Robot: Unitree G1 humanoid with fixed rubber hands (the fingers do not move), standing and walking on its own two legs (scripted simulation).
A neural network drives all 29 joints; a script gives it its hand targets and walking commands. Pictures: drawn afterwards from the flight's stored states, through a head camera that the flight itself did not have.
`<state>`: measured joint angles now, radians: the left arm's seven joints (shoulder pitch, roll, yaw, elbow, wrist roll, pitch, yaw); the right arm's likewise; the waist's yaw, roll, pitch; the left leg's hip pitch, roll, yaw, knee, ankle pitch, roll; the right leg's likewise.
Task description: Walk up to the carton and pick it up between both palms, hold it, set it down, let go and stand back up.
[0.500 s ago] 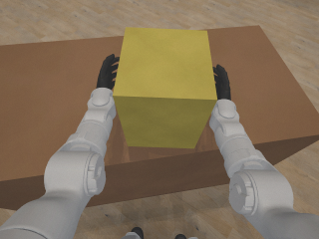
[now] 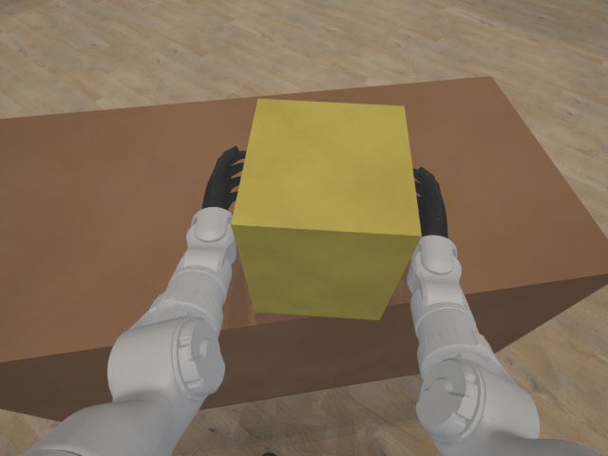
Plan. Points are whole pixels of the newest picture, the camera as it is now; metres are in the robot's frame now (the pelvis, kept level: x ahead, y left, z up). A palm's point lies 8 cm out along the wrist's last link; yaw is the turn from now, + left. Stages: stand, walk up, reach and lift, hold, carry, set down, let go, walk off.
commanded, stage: reach and lift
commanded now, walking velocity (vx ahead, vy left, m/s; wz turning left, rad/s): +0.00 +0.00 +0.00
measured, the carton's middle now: (323, 217) +0.43 +0.00 +0.01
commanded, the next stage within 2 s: none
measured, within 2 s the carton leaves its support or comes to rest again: leaves its support in 1.24 s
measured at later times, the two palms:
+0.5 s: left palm (219, 205) +0.42 +0.15 +0.05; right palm (430, 227) +0.39 -0.14 +0.04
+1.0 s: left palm (219, 203) +0.42 +0.15 +0.05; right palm (429, 225) +0.39 -0.14 +0.04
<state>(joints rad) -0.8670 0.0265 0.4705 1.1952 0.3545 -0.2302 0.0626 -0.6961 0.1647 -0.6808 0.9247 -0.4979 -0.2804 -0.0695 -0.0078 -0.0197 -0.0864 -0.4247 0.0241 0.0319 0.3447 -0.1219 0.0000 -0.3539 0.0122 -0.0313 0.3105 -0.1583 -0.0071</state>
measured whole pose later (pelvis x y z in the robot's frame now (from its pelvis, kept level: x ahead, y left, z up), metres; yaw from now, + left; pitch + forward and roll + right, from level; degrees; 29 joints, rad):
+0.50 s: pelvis +0.01 -0.01 +0.00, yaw +0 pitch +11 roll +0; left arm -0.83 0.01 0.51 1.12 0.37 -0.21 0.02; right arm -0.67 0.19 -0.68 0.90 -0.50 -0.28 -0.07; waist 0.00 -0.04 -0.07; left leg -0.38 0.03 0.04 0.31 -0.12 -0.01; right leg -0.32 0.01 -0.05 0.30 -0.17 -0.02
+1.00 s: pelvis +0.01 -0.01 +0.00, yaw +0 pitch +13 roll -1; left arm -0.84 0.01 0.46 1.13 0.34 -0.20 0.04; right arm -0.68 0.16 -0.65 0.94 -0.45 -0.31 -0.09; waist 0.01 -0.05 -0.11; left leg -0.43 0.04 0.06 0.33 -0.12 -0.01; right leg -0.36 0.02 -0.05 0.28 -0.15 -0.02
